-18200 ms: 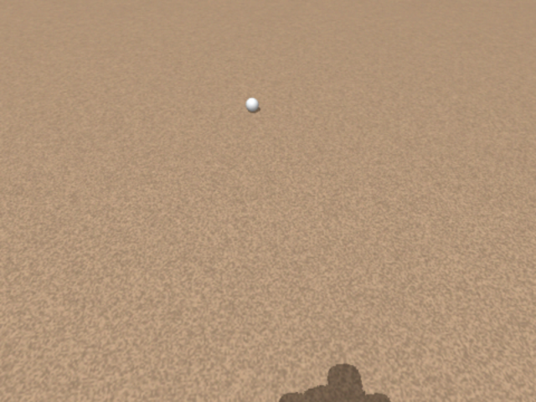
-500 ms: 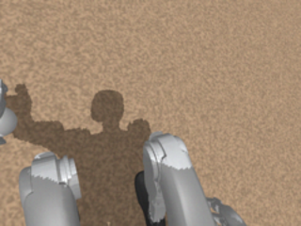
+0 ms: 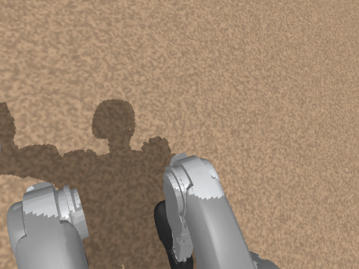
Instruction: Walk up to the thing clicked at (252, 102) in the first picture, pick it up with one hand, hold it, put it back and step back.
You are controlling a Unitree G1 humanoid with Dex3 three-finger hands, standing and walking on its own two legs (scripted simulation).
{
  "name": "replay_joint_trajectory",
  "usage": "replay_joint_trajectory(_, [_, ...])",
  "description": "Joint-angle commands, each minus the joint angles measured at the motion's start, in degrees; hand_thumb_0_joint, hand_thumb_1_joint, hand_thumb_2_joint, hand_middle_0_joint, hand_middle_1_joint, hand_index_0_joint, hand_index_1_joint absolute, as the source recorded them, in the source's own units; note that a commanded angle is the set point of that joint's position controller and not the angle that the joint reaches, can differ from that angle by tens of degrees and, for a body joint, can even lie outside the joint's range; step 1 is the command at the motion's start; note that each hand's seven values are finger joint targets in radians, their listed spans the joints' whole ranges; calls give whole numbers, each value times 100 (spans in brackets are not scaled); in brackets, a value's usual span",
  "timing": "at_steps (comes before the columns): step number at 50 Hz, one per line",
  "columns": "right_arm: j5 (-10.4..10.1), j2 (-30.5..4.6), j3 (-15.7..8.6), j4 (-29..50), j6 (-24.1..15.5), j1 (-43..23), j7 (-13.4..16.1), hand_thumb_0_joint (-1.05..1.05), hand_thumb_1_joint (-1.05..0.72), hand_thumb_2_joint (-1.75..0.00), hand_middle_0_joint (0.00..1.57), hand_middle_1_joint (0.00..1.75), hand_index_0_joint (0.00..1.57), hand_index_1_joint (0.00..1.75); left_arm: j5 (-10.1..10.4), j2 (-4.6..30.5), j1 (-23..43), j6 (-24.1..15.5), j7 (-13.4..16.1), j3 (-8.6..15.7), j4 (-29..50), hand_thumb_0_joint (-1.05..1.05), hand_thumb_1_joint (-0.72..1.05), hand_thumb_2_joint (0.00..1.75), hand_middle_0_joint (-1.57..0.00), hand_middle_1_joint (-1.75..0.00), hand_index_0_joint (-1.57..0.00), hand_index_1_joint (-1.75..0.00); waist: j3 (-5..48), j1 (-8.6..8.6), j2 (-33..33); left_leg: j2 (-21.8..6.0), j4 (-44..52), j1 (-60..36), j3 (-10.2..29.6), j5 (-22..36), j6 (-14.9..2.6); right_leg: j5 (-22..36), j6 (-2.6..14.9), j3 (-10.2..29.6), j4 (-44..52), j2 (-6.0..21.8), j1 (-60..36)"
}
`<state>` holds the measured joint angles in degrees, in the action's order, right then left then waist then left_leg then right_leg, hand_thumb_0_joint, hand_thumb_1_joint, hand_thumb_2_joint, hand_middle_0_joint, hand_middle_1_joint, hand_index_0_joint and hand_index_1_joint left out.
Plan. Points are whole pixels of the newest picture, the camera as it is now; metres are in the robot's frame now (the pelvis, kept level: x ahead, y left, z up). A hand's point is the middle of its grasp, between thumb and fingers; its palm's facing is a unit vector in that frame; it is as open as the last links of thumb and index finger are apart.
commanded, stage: rest palm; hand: left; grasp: from above
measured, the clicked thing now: out of the picture +0.42 +0.33 -0.26
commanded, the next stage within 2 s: close in 0.42 s
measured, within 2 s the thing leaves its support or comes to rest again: neither
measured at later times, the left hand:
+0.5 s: hand out of the picture +0.40 +0.32 -0.24, palm faces -0.43 -0.19 -0.88, open 14.0 cm
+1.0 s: hand out of the picture +0.41 +0.32 -0.24, palm faces -0.42 -0.17 -0.89, open 12.5 cm
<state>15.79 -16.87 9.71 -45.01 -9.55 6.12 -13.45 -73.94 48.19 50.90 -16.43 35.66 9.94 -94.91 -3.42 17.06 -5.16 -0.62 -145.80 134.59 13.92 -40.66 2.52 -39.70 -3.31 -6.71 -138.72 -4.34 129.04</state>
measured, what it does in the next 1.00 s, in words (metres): stands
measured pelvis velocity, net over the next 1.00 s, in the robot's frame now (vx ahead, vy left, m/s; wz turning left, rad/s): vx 0.00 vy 0.01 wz -0.04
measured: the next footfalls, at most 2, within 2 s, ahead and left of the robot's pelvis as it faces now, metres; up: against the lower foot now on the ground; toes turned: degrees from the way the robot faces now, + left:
none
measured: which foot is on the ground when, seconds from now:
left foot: down 0.00-1.00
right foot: down 0.00-1.00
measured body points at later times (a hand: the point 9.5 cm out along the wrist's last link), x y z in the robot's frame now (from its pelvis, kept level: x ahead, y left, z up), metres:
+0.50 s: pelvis +0.00 +0.00 +0.00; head +0.25 +0.12 +0.35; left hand +0.42 +0.32 -0.19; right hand +0.07 -0.25 -0.08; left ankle +0.07 +0.14 -0.26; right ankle +0.10 -0.12 -0.26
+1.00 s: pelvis +0.00 +0.01 +0.00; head +0.25 +0.13 +0.35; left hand +0.43 +0.32 -0.19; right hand +0.06 -0.25 -0.06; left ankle +0.07 +0.14 -0.26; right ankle +0.10 -0.12 -0.26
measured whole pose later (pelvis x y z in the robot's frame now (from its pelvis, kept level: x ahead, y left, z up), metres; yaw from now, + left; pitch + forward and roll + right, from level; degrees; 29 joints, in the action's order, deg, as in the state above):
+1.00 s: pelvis +0.00 +0.01 +0.00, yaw -2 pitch +26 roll -13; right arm 17.3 -18.9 13.5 -43.4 -15.6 3.7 -16.8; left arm -73.2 52.4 54.0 -13.9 40.1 8.5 -100.3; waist -6.8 19.2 -7.5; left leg -0.9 -147.2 133.8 15.9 -41.2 1.8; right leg -39.2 -3.9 -8.3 -138.0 -5.2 127.3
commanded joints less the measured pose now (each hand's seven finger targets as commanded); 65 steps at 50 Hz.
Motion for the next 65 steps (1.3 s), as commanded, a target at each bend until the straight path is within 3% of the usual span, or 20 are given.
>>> replay_joint_trajectory(1, [29, -1695, -459, 12, -115, 865, 18, 0, -89, -90, 20, 30, 20, 30, -61, 1322, 1516, 37, 458, 45, 538, 0, -52, 101, -7, -99, -6, -100, 3413, 94, 2374, -72, 1442, -2603, -817, 886, -311, 1221, 468, -700, 1270, -147, -1711])
replay_joint_trajectory(4, [36, -1716, -431, 37, -203, 762, -27, 0, -89, -90, 20, 30, 20, 30, -64, 1180, 1636, 156, 538, -132, 320, 0, -52, 102, -7, -99, -6, -100, 3325, 186, 2417, -86, 1424, -2639, -797, 878, -305, 1240, 468, -740, 1223, -144, -1571])
replay_joint_trajectory(5, [70, -1768, -443, 1, -205, 835, -38, 0, -89, -90, 20, 30, 20, 30, -79, 1346, 1571, 200, 571, 29, 272, 0, -52, 101, -7, -99, -6, -100, 3395, 180, 2451, -93, 1445, -2694, -792, 937, -304, 1291, 463, -729, 1261, -157, -1671])
replay_joint_trajectory(8, [87, -1781, -429, 40, -313, 737, -106, 0, -89, -90, 20, 30, 20, 30, -48, 1236, 1731, 313, 568, -109, 160, 0, -52, 99, -7, -100, -6, -100, 3239, 238, 2506, -95, 1428, -2723, -768, 836, -289, 1211, 459, -790, 1188, -139, -1508])
replay_joint_trajectory(10, [62, -1857, -424, 40, -368, 757, -125, 0, -89, -90, 20, 30, 20, 30, 33, 1445, 1658, 340, 574, 42, 158, 0, -52, 99, -7, -99, -6, -100, 3231, 207, 2491, -99, 1472, -2709, -738, 846, -296, 1203, 451, -802, 1221, -133, -1600])
replay_joint_trajectory(13, [52, -1757, -354, 142, -430, 603, -176, 0, -90, -90, 20, 30, 20, 30, 111, 1117, 1660, 376, 491, -243, 167, 0, -52, 99, -7, -102, -7, -102, 3336, 211, 2466, -114, 1380, -2663, -758, 919, -316, 1311, 452, -736, 1257, -174, -1753])
replay_joint_trajectory(14, [43, -1849, -380, 75, -433, 718, -168, 0, -89, -90, 20, 30, 20, 30, 168, 1402, 1611, 366, 509, -24, 171, 0, -51, 98, -7, -102, -7, -102, 3423, 206, 2352, -117, 1376, -2651, -738, 960, -329, 1349, 428, -760, 1296, -162, -1846])
replay_joint_trajectory(16, [24, -1793, -355, 98, -455, 658, -185, 0, -90, -90, 20, 30, 20, 30, 207, 1300, 1490, 375, 483, -100, 206, 0, -51, 96, -6, -102, -7, -101, 3480, 121, 2552, -117, 1452, -2781, -725, 1048, -283, 1396, 464, -775, 1203, -165, -1850])
replay_joint_trajectory(22, [56, -1860, -293, 113, -491, 742, -238, 0, -90, -90, 20, 30, 20, 30, 230, 1372, 1546, 292, 461, -38, 216, 0, -52, 96, -6, -101, -6, -101, 3401, 273, 2467, -141, 1352, -2848, -677, 1272, -288, 1665, 427, -828, 1201, -176, -1985])
replay_joint_trajectory(23, [44, -1894, -287, 78, -483, 750, -227, 0, -89, -90, 20, 30, 20, 30, 215, 1543, 1448, 253, 501, 91, 232, 0, -51, 97, -6, -102, -7, -101, 3444, 201, 2486, -142, 1382, -2806, -672, 1260, -289, 1632, 435, -834, 1222, -178, -2015])
replay_joint_trajectory(25, [66, -1870, -284, 74, -492, 763, -242, 0, -90, -90, 20, 30, 20, 30, 206, 1373, 1414, 215, 496, -15, 195, 0, -51, 98, -7, -103, -7, -102, 3401, 237, 2572, -145, 1400, -2820, -680, 1308, -270, 1663, 439, -828, 1206, -185, -2067])
replay_joint_trajectory(30, [92, -1900, -208, 69, -503, 772, -253, 0, -89, -90, 20, 30, 20, 30, 194, 1549, 1448, 150, 527, 49, 16, 0, -38, 93, -14, -104, -16, -102, 3191, 296, 2461, -152, 1416, -2759, -617, 1099, -275, 1461, 437, -900, 1228, -176, -1951])
replay_joint_trajectory(38, [96, -1979, -153, 126, -561, 577, -240, 0, -89, -90, 20, 30, 20, 30, 141, 1599, 1639, 132, 597, -166, 17, 0, -29, 90, -19, -103, -22, -100, 3135, 302, 2428, -172, 1350, -2670, -611, 941, -290, 1322, 435, -840, 1262, -214, -1956])
replay_joint_trajectory(46, [121, -2032, -134, 130, -590, 705, -277, 0, -89, -90, 20, 30, 20, 30, 102, 1780, 1569, 281, 685, 1, -24, 0, -22, 83, -24, -99, -27, -96, 3163, 350, 2580, -181, 1398, -2836, -582, 1164, -252, 1550, 423, -924, 1178, -202, -1956])
replay_joint_trajectory(48, [109, -1984, -140, 197, -651, 538, -313, 0, -89, -90, 20, 30, 20, 30, 130, 1462, 1641, 318, 606, -262, -43, 0, -22, 81, -24, -97, -28, -94, 3001, 377, 2600, -188, 1348, -2789, -575, 1073, -249, 1481, 428, -924, 1147, -209, -1819])
replay_joint_trajectory(50, [96, -2098, -117, 187, -652, 655, -311, 0, -89, -90, 20, 30, 20, 30, 171, 1855, 1643, 318, 619, -13, -59, 0, -18, 82, -27, -98, -30, -94, 3006, 392, 2391, -183, 1345, -2618, -569, 976, -302, 1420, 398, -912, 1292, -214, -1950])
replay_joint_trajectory(52, [79, -2063, -152, 171, -629, 643, -288, 0, -89, -90, 20, 30, 20, 30, 205, 1805, 1394, 329, 611, 51, -121, 0, -15, 81, -30, -96, -33, -93, 3119, 247, 2507, -181, 1422, -2677, -597, 1040, -279, 1417, 431, -871, 1303, -225, -2051])
replay_joint_trajectory(55, [77, -2020, -148, 236, -604, 608, -281, 0, -89, -90, 20, 30, 20, 30, 233, 1626, 1479, 309, 563, -80, -31, 0, -13, 80, -30, -98, -33, -94, 3167, 275, 2452, -183, 1413, -2658, -566, 1048, -283, 1442, 430, -887, 1282, -238, -2011])
replay_joint_trajectory(56, [90, -2000, -140, 215, -604, 643, -293, 0, -89, -90, 20, 30, 20, 30, 201, 1628, 1589, 311, 519, -158, -44, 0, -12, 80, -31, -97, -35, -93, 3101, 386, 2445, -187, 1363, -2641, -572, 994, -294, 1424, 423, -877, 1253, -225, -1996])
replay_joint_trajectory(65, [86, -2024, -97, 231, -609, 641, -311, 0, -89, -90, 20, 30, 20, 30, 130, 1738, 1514, 215, 476, -70, -70, 0, 0, 76, -40, -92, -44, -88, 2944, 369, 2469, -183, 1420, -2726, -536, 1033, -265, 1431, 420, -925, 1214, -206, -1935])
